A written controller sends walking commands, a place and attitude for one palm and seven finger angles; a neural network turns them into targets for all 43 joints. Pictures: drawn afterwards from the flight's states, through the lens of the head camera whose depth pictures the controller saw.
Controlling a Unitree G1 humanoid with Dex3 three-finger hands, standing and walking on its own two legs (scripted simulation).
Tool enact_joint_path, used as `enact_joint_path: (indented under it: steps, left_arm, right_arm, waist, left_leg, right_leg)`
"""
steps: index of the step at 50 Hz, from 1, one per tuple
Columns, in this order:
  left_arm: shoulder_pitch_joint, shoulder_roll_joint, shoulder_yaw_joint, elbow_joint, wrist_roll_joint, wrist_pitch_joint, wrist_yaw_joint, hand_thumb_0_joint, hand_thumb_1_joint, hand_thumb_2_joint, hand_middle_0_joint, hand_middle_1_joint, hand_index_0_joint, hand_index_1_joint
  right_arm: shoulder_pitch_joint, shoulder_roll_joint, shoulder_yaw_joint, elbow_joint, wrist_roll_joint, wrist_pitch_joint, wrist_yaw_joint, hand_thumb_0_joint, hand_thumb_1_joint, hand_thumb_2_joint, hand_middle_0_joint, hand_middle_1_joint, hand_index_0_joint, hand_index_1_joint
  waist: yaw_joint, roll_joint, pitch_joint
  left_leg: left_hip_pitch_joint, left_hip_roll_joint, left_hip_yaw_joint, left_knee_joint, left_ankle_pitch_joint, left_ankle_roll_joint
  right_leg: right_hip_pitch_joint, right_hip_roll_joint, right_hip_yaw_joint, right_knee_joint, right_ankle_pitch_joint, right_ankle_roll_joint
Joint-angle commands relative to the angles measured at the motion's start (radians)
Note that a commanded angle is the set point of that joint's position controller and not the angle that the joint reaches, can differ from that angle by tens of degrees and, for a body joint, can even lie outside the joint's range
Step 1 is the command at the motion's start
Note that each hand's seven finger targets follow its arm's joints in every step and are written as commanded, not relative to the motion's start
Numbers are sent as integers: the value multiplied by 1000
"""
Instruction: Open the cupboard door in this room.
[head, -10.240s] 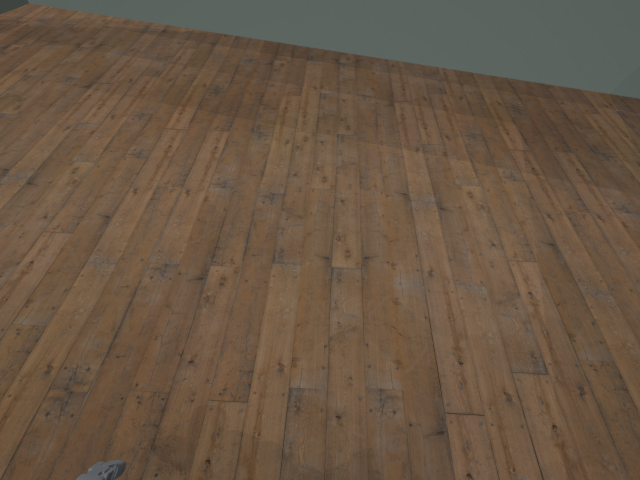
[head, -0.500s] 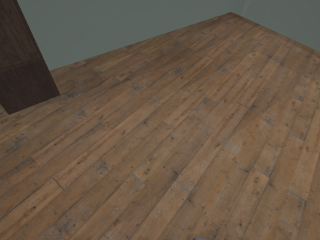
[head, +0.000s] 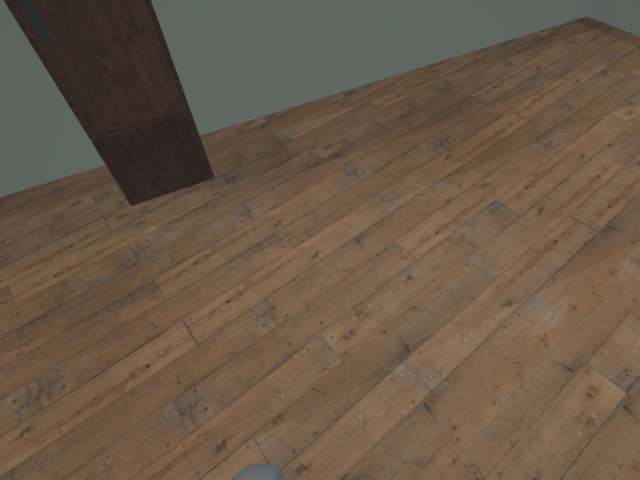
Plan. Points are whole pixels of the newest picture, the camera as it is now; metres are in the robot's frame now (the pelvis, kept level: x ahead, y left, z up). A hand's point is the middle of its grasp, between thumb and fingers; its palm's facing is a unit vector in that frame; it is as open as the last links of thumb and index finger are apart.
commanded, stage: stand and wait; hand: left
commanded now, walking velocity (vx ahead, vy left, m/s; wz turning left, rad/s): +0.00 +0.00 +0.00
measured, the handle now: (37, 19) +1.33 +0.93 +0.05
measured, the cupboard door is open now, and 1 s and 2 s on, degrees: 0 0 0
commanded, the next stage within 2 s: turn or walk to find it in 0.38 s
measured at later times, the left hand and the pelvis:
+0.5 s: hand out of the picture -0.02 +0.24 -0.18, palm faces +0.14 -0.97 -0.20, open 7.4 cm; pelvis -0.01 +0.06 +0.00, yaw +4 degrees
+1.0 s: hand out of the picture -0.06 +0.22 -0.19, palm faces +0.26 -0.94 -0.21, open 7.4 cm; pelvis -0.04 +0.04 -0.01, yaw +12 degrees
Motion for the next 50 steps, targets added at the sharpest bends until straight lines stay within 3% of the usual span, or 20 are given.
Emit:
enact_joint_path:
  steps: [1, 5, 8, 9, 10, 11, 12, 13, 18, 23, 29, 30, 31, 32, 33, 35, 38, 45, 48, 50]
  left_arm:
    - [78, 211, 46, -32, 12, -20, 12, 0, 900, 900, -200, -300, -200, -300]
    - [95, 235, 51, 2, 18, -16, 10, 0, 900, 900, -200, -300, -200, -300]
    - [58, 222, 43, 26, 5, -9, 9, 0, 900, 900, -200, -300, -200, -300]
    - [66, 190, 35, 24, -5, -4, 9, 0, 900, 900, -200, -300, -200, -300]
    - [92, 132, 20, 12, -12, 3, 6, 0, 900, 900, -200, -300, -200, -300]
    - [67, 107, 4, 9, -9, 9, 10, 0, 900, 900, -200, -300, -200, -300]
    - [40, 113, 5, 18, -6, 15, 11, 0, 900, 900, -200, -300, -200, -300]
    - [39, 111, 5, 38, -7, 25, 11, 0, 900, 900, -200, -300, -200, -300]
    - [79, 104, 1, 104, -5, 21, 0, 0, 900, 900, -200, -300, -200, -300]
    - [5, 112, 3, 84, -9, 18, 5, 0, 900, 900, -200, -300, -200, -300]
    - [76, 113, 14, 87, -8, 2, 9, 0, 900, 900, -200, -300, -200, -300]
    - [97, 132, 20, 89, -5, -6, 11, 0, 900, 900, -200, -300, -200, -300]
    - [109, 193, 31, 88, 5, -14, 18, 0, 900, 900, -200, -300, -200, -300]
    - [130, 252, 43, 80, 8, -17, 18, 0, 900, 900, -200, -300, -200, -300]
    - [137, 244, 43, 71, 6, -15, 19, 0, 900, 900, -200, -300, -200, -300]
    - [48, 200, 41, 44, 3, -14, 22, 0, 900, 900, -200, -300, -200, -300]
    - [-4, 167, 27, 24, 6, -19, 18, 0, 900, 900, -200, -300, -200, -300]
    - [58, 200, 34, 60, 13, -15, 13, 0, 900, 900, -200, -300, -200, -300]
    - [33, 177, 28, 72, -6, -8, 14, 0, 900, 900, -200, -300, -200, -300]
    - [71, 88, 6, 67, -17, 4, 11, 0, 900, 900, -200, -300, -200, -300]
  right_arm:
    - [-89, -26, 8, -88, 5, -31, 0, 0, -900, -900, 200, 300, 200, 300]
    - [-102, -5, 27, -85, 16, -50, -6, 0, -900, -900, 200, 300, 200, 300]
    - [-23, -12, 31, -49, 16, -68, -11, 0, -900, -900, 200, 300, 200, 300]
    - [2, -53, 27, -39, 14, -81, -12, 0, -900, -900, 200, 300, 200, 300]
    - [13, -133, 13, -42, 6, -91, -17, 0, -900, -900, 200, 300, 200, 300]
    - [5, -163, 11, -39, 7, -84, -24, 0, -900, -900, 200, 300, 200, 300]
    - [-11, -150, 17, -32, 1, -82, -35, 0, -900, -900, 200, 300, 200, 300]
    - [-40, -124, 28, -28, 2, -90, -45, 0, -900, -900, 200, 300, 200, 300]
    - [-87, -78, 43, -22, 12, -98, -51, 0, -900, -900, 200, 300, 200, 300]
    - [-31, -79, 28, 3, 8, -93, -47, 0, -900, -900, 200, 300, 200, 300]
    - [-77, -89, 15, -18, 9, -81, -38, 0, -900, -900, 200, 300, 200, 300]
    - [-79, -73, 16, -23, 14, -82, -34, 0, -900, -900, 200, 300, 200, 300]
    - [-75, -32, 20, -34, 21, -82, -28, 0, -900, -900, 200, 300, 200, 300]
    - [-107, 1, 27, -66, 20, -75, -24, 0, -900, -900, 200, 300, 200, 300]
    - [-134, -25, 15, -79, 13, -56, -27, 0, -900, -900, 200, 300, 200, 300]
    - [-105, -33, 8, -46, 8, -40, -23, 0, -900, -900, 200, 300, 200, 300]
    - [-40, -5, 10, -14, 11, -37, -12, 0, -900, -900, 200, 300, 200, 300]
    - [-64, 23, 34, -18, 13, -58, -16, 0, -900, -900, 200, 300, 200, 300]
    - [41, 8, 40, 31, 14, -84, -19, 0, -900, -900, 200, 300, 200, 300]
    - [35, -91, 28, 24, 5, -100, -30, 0, -900, -900, 200, 300, 200, 300]
  waist:
    - [61, -204, -29]
    - [73, -252, -72]
    - [19, -202, -108]
    - [5, -74, -139]
    - [5, 156, -149]
    - [-1, 221, -117]
    - [-5, 163, -75]
    - [7, 226, -67]
    - [33, 103, -17]
    - [-1, 118, -26]
    - [47, 91, -67]
    - [56, 44, -85]
    - [57, -114, -110]
    - [77, -281, -73]
    - [93, -262, -56]
    - [56, -217, 9]
    - [17, -184, 5]
    - [56, -233, -21]
    - [12, -110, -78]
    - [30, 189, -79]
  left_leg:
    - [-39, 5, 50, -165, -74, 2]
    - [81, -12, 101, -389, -96, 26]
    - [298, -20, 125, -675, 142, 42]
    - [416, 38, 69, -769, 271, 60]
    - [499, 236, -170, -781, 518, 133]
    - [443, 334, -220, -809, 682, 224]
    - [385, 325, -169, -802, 716, 252]
    - [339, 291, -151, -822, 709, 239]
    - [378, 204, -32, -805, 763, 216]
    - [406, 209, -85, -791, 820, 230]
    - [302, 155, -141, -706, 617, 195]
    - [238, 115, -118, -658, 516, 155]
    - [111, 33, -21, -546, 320, 102]
    - [4, -67, 54, -410, -82, 61]
    - [5, -50, 12, -226, -220, 62]
    - [-25, -25, -24, -46, -157, 59]
    - [9, -14, 13, -40, -80, 46]
    - [142, -3, 106, -426, -54, 34]
    - [354, 12, 94, -726, 229, 43]
    - [356, 240, -164, -811, 457, 151]
  right_leg:
    - [96, -252, 189, -161, 408, -100]
    - [111, -256, 184, -105, 505, -114]
    - [26, -202, 136, -14, 408, -40]
    - [-44, -152, 95, 78, 314, 9]
    - [-206, -49, 48, 201, 15, 71]
    - [-234, -13, 93, 311, -297, 87]
    - [-215, -14, 148, 385, -295, 80]
    - [-200, -19, 186, 419, -275, 86]
    - [-201, -5, 187, 416, -134, 95]
    - [-167, -3, 167, 294, -165, 106]
    - [3, 22, 135, -25, 38, 94]
    - [91, -13, 162, -110, 155, 83]
    - [200, -152, 289, -126, 295, 39]
    - [193, -313, 418, -166, 439, -65]
    - [107, -371, 422, -185, 483, -139]
    - [23, -298, 345, -200, 409, -145]
    - [-2, -222, 211, -177, 413, -90]
    - [19, -204, 214, -133, 392, -105]
    - [-33, -134, 163, -6, 270, -19]
    - [-115, -4, 97, 116, -39, 68]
